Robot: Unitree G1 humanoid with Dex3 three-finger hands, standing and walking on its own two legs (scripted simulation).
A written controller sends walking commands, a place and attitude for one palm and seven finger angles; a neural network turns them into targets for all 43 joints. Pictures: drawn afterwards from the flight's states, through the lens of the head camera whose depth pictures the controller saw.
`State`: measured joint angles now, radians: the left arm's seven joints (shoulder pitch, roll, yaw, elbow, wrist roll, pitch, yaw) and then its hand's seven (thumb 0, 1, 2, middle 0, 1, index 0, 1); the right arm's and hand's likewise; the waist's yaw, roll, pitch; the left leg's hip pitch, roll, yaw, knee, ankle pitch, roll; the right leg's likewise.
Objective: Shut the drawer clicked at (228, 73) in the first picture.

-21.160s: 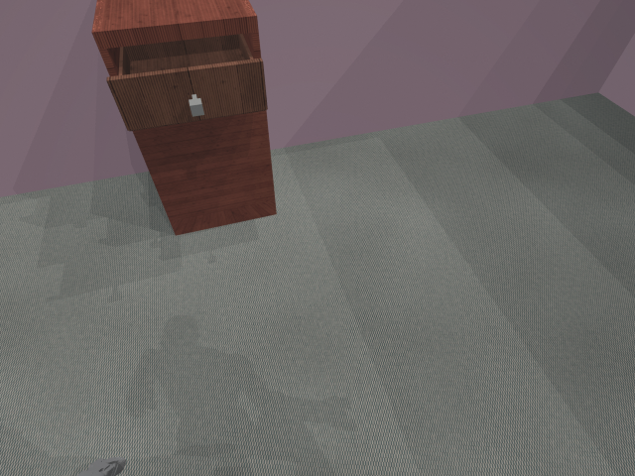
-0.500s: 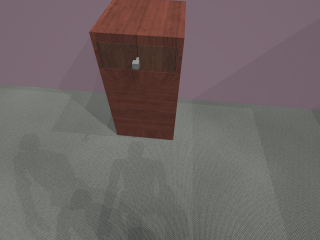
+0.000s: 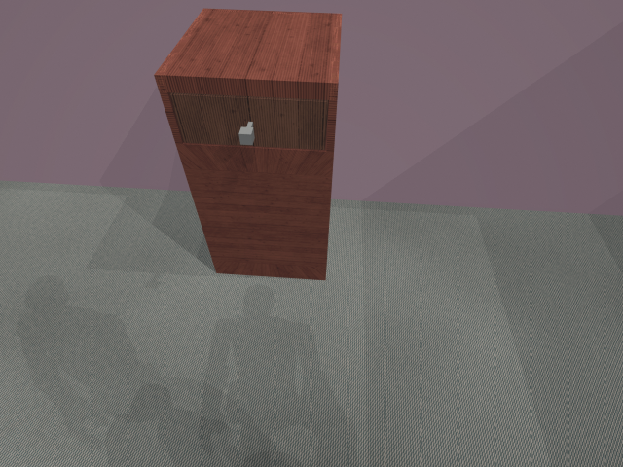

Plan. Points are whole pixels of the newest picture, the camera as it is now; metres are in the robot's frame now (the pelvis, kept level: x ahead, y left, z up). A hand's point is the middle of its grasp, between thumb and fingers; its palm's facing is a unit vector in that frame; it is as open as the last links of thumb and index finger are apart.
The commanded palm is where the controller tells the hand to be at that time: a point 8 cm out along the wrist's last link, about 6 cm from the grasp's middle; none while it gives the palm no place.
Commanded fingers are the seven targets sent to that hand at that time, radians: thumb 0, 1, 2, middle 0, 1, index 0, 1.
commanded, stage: look to check the result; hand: left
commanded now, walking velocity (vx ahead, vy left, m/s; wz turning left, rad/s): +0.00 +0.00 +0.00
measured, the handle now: (248, 131) +0.87 +0.20 -0.07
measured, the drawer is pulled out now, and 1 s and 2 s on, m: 0.00 0.00 0.00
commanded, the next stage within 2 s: stand and wait in 0.56 s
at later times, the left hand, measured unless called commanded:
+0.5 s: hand out of the picture -0.01 +0.15 -0.17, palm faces +0.05 -0.98 -0.17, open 7.4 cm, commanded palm none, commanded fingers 0.00 0.90 0.90 -0.20 -0.30 -0.20 -0.30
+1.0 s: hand out of the picture +0.03 +0.17 -0.17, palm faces +0.03 -0.98 -0.22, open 7.4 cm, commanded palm none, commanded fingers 0.00 0.90 0.90 -0.20 -0.30 -0.20 -0.30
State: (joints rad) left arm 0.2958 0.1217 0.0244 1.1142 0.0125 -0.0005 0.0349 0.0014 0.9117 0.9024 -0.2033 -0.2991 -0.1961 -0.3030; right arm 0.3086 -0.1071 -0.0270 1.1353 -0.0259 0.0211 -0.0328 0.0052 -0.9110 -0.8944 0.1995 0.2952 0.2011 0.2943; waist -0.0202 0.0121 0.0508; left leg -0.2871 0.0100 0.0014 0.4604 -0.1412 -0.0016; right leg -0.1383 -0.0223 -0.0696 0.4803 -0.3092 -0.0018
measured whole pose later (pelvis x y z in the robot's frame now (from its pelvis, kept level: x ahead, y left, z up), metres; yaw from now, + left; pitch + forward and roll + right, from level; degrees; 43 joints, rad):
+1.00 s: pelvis +0.02 -0.01 +0.00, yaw +0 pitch -2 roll +0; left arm 0.26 0.16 0.03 1.13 0.01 0.00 0.03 0.00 0.91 0.90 -0.20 -0.30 -0.20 -0.30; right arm 0.23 -0.16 -0.02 1.14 -0.02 0.01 -0.04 0.01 -0.91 -0.89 0.20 0.30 0.20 0.29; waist -0.01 0.01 0.07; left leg -0.23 0.03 0.00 0.43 -0.16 -0.02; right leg -0.07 0.00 -0.07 0.41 -0.31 -0.02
